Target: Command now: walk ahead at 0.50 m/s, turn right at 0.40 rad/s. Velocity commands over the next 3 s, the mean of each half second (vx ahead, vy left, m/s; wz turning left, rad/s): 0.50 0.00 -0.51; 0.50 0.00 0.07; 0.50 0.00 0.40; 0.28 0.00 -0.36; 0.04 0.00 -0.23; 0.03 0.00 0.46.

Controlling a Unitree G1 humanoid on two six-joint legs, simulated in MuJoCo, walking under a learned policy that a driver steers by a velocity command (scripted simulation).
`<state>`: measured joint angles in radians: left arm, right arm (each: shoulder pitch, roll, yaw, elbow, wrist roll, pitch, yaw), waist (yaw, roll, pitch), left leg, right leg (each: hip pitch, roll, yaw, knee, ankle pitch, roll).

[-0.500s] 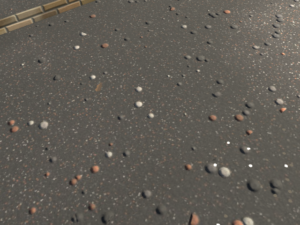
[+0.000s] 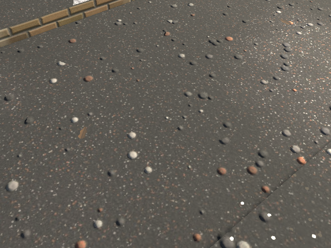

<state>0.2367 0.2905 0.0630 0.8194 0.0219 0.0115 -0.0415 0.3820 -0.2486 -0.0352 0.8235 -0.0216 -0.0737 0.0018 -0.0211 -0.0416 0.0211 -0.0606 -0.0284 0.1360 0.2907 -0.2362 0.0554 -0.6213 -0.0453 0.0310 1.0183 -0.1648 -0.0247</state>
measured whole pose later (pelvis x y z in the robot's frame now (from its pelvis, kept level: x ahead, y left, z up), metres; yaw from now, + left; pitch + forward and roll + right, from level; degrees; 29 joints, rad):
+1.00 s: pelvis +0.60 -0.08 -0.15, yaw -12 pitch +3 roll +0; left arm 0.43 0.26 0.02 0.93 -0.01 -0.09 0.01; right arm 0.16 -0.29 -0.05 0.78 0.02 -0.09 0.07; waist 0.06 -0.01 0.02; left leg -0.45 -0.09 -0.04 0.55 -0.18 0.06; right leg -0.20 0.04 0.04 1.58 -0.72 0.00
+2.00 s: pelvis +1.09 -0.11 -0.13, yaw -13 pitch +2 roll +0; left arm 0.24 0.32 0.09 0.70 -0.02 0.04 0.04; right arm 0.13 -0.24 -0.05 0.70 -0.02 -0.02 -0.01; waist 0.01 -0.03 0.04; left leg -0.30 0.03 0.07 0.41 -0.15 0.03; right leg -0.57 -0.03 0.03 1.05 -0.39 0.09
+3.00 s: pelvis +1.11 -0.12 -0.13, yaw -2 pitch +2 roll -3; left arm 0.09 0.32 0.10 0.77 -0.01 0.01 0.04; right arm 0.21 -0.29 -0.06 0.73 0.02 0.01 -0.03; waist -0.01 -0.02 0.04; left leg -0.21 -0.06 -0.11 0.40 -0.21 0.08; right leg -0.48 0.00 0.08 0.88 -0.30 0.09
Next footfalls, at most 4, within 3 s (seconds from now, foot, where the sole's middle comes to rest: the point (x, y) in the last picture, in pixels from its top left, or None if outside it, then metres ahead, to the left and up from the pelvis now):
0.24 right None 0.28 -0.13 -0.78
0.94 left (168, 209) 0.73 -0.03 -0.91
1.34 right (208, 160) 1.01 -0.25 -0.91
1.76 left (164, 135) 1.19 -0.02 -0.91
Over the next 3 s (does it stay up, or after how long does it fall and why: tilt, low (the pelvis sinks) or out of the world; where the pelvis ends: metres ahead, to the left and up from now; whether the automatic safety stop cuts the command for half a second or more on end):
stays up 1.11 -0.12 -0.13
